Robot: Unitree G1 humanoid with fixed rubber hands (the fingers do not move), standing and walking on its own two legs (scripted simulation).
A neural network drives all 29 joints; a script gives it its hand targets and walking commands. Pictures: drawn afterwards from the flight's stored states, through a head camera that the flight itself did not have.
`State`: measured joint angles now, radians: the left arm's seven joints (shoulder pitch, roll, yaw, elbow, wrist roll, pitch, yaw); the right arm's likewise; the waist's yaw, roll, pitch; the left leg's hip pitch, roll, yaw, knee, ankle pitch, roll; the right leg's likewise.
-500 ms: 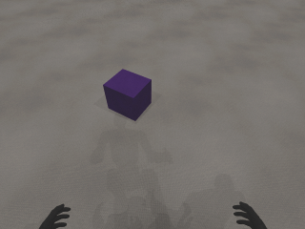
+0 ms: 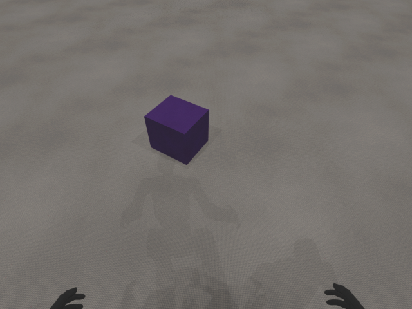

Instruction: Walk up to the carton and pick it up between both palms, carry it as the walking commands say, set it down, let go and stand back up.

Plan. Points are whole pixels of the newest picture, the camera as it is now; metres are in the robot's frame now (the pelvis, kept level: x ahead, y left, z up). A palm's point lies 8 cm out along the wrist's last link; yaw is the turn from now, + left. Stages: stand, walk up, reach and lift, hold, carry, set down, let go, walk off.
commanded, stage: stand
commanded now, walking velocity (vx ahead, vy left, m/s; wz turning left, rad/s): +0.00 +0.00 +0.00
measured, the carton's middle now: (178, 129) +1.29 +0.16 -0.62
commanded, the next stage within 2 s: walk up in 1.96 s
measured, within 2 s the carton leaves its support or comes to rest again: neither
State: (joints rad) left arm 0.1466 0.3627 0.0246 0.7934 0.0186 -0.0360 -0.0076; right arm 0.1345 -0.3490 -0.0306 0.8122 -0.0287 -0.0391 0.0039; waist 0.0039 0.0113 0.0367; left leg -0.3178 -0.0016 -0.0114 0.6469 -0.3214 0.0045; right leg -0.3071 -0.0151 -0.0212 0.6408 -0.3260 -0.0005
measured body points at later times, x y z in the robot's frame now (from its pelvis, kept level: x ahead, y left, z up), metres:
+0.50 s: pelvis +0.00 +0.00 +0.02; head +0.01 -0.01 +0.46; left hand +0.13 +0.30 -0.09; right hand +0.13 -0.30 -0.10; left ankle +0.01 +0.12 -0.72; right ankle +0.01 -0.12 -0.72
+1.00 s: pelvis +0.00 +0.00 +0.02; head +0.01 -0.01 +0.47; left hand +0.11 +0.31 -0.09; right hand +0.11 -0.31 -0.10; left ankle +0.01 +0.12 -0.72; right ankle +0.01 -0.12 -0.72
